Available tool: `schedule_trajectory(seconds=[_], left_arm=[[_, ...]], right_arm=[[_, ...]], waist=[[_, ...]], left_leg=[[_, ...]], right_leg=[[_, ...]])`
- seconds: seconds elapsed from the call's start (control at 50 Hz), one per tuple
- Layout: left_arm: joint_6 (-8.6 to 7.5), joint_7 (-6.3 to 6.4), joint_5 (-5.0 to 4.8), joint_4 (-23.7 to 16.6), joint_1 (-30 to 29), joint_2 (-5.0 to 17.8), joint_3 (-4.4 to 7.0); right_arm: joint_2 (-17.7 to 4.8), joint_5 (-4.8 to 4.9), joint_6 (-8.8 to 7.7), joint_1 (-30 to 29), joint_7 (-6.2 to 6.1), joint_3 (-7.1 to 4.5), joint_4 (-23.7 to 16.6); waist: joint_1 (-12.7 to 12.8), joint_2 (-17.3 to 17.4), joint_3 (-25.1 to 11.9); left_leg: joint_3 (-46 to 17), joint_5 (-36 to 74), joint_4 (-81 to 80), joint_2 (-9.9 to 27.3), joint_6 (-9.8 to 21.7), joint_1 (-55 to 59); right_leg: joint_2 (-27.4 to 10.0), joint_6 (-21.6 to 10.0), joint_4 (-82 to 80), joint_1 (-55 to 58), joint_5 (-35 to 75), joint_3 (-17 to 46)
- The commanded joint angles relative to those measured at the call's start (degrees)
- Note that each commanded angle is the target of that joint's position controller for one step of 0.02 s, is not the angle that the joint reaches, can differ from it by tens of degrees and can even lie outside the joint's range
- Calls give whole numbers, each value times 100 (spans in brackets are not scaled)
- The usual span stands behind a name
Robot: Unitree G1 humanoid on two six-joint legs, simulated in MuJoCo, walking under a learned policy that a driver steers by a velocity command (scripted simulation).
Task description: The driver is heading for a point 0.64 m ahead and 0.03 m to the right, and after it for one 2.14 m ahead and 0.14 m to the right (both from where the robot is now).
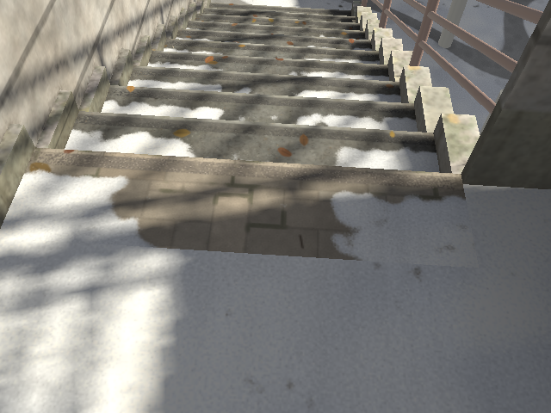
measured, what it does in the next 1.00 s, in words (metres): walks ahead: right foot, then left foot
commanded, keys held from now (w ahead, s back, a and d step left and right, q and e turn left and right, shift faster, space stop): q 0.10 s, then no key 0.10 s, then w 0.50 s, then w+e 0.30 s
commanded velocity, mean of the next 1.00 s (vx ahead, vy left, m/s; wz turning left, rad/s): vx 0.31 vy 0.00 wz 0.11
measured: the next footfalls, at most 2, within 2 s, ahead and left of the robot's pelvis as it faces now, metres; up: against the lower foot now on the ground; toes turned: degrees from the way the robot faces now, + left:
right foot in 0.32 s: +0.13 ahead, -0.16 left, +0.00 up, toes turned +11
left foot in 0.74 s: +0.28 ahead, +0.14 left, +0.00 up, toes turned +11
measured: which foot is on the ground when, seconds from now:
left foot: down 0.00-0.32, up 0.34-0.72, down 0.74-1.00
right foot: up 0.00-0.30, down 0.32-0.74, up 0.76-1.00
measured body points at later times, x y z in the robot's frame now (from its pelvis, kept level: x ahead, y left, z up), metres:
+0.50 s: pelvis +0.10 -0.05 +0.02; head +0.11 -0.07 +0.47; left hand +0.10 +0.23 -0.09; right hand +0.31 -0.27 -0.09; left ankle +0.12 +0.10 -0.66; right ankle +0.09 -0.17 -0.73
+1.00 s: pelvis +0.31 +0.04 +0.02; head +0.32 +0.05 +0.46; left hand +0.42 +0.32 -0.09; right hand +0.38 -0.23 -0.10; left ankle +0.24 +0.13 -0.73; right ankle +0.41 -0.12 -0.65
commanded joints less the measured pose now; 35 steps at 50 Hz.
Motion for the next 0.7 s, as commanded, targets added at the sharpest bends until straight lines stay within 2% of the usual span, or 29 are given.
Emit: schedule_trajectory(seconds=[0.02,0.04,0.08,0.14,0.2,0.24,0.28,0.3,0.32,0.34,0.36,0.38,0.4,0.42,0.5,0.56,0.64,0.66,0.7], left_arm=[[77,95,54,-227,685,407,129],[92,113,57,-243,630,389,118],[139,127,39,-280,484,402,115],[166,101,-2,-330,275,405,112],[98,38,-18,-395,155,400,99],[21,-40,-48,-416,234,402,94],[-70,-133,-49,-351,481,251,74],[-112,-156,-9,-304,597,257,84],[-154,-138,86,-273,951,546,140],[-167,-163,195,-108,1361,1125,293],[-230,-194,201,-92,1399,1152,350],[-273,-157,93,-137,1199,951,306],[-288,-124,-2,-156,1090,788,261],[-283,-109,-67,-138,1104,716,237],[-293,-128,-79,16,1423,566,184],[-262,-156,-109,107,1582,703,216],[-214,-214,-181,235,1790,935,272],[-193,-219,-204,254,1781,969,282],[-148,-211,-237,265,1635,1000,280]], right_arm=[[-834,-39,-37,-48,-104,-226,-483],[-898,-19,-8,-1,-147,-248,-493],[-939,34,82,-13,-228,-263,-555],[-847,33,194,-127,-307,-222,-655],[-764,-37,248,-36,-306,-173,-655],[-684,-46,263,79,-275,-112,-639],[-561,-17,272,95,-246,-19,-604],[-418,-21,250,228,-243,38,-546],[-207,-27,198,212,-241,107,-576],[-133,56,76,19,-222,108,-787],[-579,85,-73,-352,-214,-14,-913],[-771,119,-137,-318,-180,-97,-841],[-721,68,-145,-159,-145,-101,-691],[-628,30,-162,-140,-117,-94,-643],[-132,47,-251,-522,-38,28,-646],[25,86,-303,-910,11,92,-735],[-131,157,-356,-1115,99,72,-798],[-190,170,-376,-1066,118,58,-802],[-339,153,-396,-548,112,-18,-646]], waist=[[288,424,-1247],[257,448,-1336],[195,558,-1425],[93,776,-1261],[-49,961,-1180],[-79,1021,-1278],[115,1002,-1121],[169,860,-960],[254,233,-882],[233,-1159,-578],[403,-1202,-85],[265,-869,50],[190,-730,-30],[219,-705,-88],[442,-684,-162],[621,-816,-146],[704,-844,-54],[639,-846,-57],[259,-774,-238]], left_leg=[[-1692,2193,-830,1459,1046,902],[-1718,2067,-796,1447,1018,950],[-1845,1118,-810,1373,885,964],[-1980,-452,-894,1256,681,818],[-2121,-600,-786,1310,664,811],[-2277,-1399,-764,1339,647,852],[-2297,-2512,-695,1167,482,485],[-2202,-2921,-527,949,283,186],[-1789,-3096,468,583,-18,-424],[-479,-2815,1677,-207,-275,-1493],[-741,-2619,2477,141,-339,-2115],[-831,-2123,2822,351,-348,-2301],[-655,-1752,2964,484,-425,-2303],[-507,-1421,3001,591,-485,-2342],[34,-432,2356,745,-604,-1759],[242,-233,1253,683,-641,-1047],[334,-452,492,634,-550,-505],[339,-494,336,627,-468,-328],[438,-327,-98,509,-277,596]], right_leg=[[-15,89,-695,65,311,53],[19,140,-906,41,423,78],[53,201,-1253,19,726,157],[55,213,-1788,72,1053,171],[43,165,-2293,396,946,84],[77,48,-2774,781,773,-75],[220,-162,-3824,1602,1016,-382],[120,-302,-4275,2038,968,-341],[-757,-649,-4737,2540,410,626],[-1597,-1333,-5517,2697,-782,2314],[-2119,-1811,-5946,2447,-1404,3428],[-1995,-1738,-5873,2505,-1317,3116],[-1712,-1546,-5834,2669,-992,2626],[-1544,-1422,-5863,2809,-665,2289],[-1053,-1274,-5993,2691,962,1040],[-949,-1258,-5980,2515,1446,600],[-1197,-1349,-5810,2553,1523,680],[-1288,-1341,-5740,2571,1564,752],[-1268,-1196,-5320,2451,2223,649]])
Keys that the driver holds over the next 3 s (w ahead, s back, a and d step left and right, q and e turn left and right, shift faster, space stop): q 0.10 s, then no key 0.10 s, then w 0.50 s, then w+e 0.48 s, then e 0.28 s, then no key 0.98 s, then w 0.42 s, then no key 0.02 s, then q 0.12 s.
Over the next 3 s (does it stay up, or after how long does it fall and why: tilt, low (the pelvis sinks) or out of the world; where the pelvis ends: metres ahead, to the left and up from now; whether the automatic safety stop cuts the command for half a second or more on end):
stays up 0.78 -0.04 0.02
